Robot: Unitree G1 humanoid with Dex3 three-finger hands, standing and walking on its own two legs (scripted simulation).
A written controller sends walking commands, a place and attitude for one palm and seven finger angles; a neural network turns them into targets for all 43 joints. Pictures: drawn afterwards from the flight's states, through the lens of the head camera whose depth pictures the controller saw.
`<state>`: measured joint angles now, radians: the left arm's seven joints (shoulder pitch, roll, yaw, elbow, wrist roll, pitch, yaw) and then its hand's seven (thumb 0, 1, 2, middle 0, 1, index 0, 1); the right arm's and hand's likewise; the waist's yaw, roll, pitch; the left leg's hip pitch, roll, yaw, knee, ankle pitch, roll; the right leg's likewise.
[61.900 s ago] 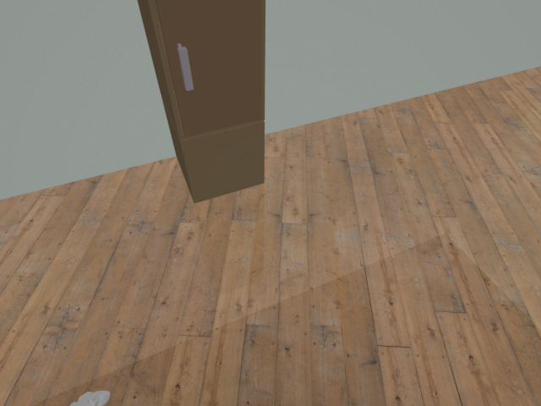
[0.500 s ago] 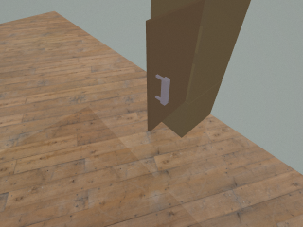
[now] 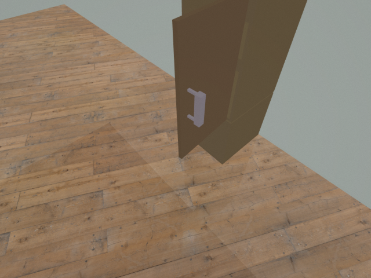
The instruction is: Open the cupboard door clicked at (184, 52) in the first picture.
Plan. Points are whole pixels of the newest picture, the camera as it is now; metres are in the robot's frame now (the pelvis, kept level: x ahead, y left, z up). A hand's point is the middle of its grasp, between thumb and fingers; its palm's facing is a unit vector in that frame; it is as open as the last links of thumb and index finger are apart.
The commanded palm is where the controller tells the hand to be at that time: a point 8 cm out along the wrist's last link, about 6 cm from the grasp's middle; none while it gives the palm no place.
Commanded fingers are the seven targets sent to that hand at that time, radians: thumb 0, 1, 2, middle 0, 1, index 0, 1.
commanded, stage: look to check the result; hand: left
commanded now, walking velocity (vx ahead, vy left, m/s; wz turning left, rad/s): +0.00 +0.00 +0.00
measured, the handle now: (194, 107) +0.66 +0.01 -0.05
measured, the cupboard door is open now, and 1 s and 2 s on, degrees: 95 95 95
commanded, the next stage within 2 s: stand and wait in 0.12 s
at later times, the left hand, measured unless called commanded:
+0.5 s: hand out of the picture +0.04 +0.20 -0.17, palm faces -0.01 -0.96 -0.26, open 7.4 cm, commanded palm none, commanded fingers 0.00 0.90 0.90 -0.20 -0.30 -0.20 -0.30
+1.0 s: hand out of the picture +0.04 +0.19 -0.17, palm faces -0.01 -0.97 -0.25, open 7.4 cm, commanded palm none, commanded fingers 0.00 0.90 0.90 -0.20 -0.30 -0.20 -0.30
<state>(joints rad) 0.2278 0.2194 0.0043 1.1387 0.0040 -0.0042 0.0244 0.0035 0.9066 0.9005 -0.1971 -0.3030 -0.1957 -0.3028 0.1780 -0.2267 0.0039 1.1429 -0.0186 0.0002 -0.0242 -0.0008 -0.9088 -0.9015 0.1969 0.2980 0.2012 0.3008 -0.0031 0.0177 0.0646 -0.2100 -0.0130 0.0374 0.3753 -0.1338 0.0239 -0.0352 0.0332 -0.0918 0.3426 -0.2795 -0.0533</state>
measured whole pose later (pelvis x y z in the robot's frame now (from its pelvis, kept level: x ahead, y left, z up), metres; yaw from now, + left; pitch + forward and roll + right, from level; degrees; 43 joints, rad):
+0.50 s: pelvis +0.01 -0.01 +0.00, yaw -1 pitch -2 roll +1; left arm 0.21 0.23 0.00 1.13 0.00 0.00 0.02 0.00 0.91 0.90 -0.20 -0.30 -0.20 -0.30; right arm 0.17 -0.24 0.01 1.14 -0.02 0.00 -0.03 0.00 -0.91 -0.90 0.20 0.30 0.20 0.30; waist -0.01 0.01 0.06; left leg -0.19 0.00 0.04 0.37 -0.15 0.01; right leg -0.01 0.04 -0.08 0.31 -0.28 -0.06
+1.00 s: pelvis +0.02 -0.01 +0.00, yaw -1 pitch -1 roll +1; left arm 0.22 0.21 0.00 1.13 0.00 0.00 0.03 0.00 0.91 0.90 -0.20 -0.30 -0.20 -0.30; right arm 0.18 -0.22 0.01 1.15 -0.02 0.00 -0.03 0.00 -0.91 -0.90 0.20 0.30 0.20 0.30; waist 0.00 0.00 0.06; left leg -0.18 0.00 0.05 0.37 -0.16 0.01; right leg 0.00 0.04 -0.08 0.31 -0.29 -0.06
